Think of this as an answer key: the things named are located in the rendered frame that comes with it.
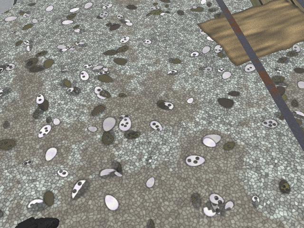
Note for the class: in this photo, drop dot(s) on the robot left hand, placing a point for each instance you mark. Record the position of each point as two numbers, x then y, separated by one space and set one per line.
39 223

